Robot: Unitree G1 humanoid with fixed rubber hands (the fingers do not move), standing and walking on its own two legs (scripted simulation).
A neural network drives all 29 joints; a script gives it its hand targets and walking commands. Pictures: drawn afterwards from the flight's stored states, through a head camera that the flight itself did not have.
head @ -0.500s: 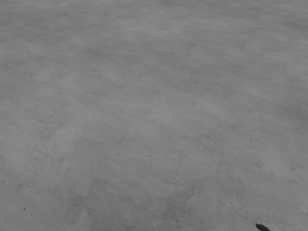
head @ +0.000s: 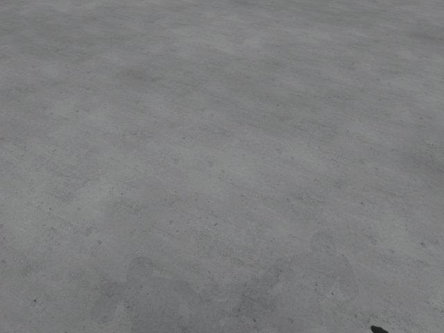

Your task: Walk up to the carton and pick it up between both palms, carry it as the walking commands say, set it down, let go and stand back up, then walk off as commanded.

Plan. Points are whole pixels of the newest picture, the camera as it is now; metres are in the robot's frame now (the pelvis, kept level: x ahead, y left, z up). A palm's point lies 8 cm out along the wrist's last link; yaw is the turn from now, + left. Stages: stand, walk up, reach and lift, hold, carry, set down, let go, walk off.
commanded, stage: walk up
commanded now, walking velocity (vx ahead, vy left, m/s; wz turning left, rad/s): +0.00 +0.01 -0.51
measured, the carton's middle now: out of the picture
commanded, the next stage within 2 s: none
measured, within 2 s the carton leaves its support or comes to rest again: neither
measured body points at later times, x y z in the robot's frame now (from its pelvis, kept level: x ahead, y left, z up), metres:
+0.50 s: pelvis -0.02 -0.02 -0.01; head +0.00 -0.03 +0.44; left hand +0.14 +0.23 -0.13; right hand +0.03 -0.31 -0.13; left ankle +0.01 +0.10 -0.72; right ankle +0.00 -0.15 -0.75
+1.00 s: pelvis -0.04 -0.01 -0.02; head -0.01 -0.03 +0.43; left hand +0.24 +0.12 -0.13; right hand -0.15 -0.28 -0.14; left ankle +0.02 +0.10 -0.75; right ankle -0.12 -0.10 -0.75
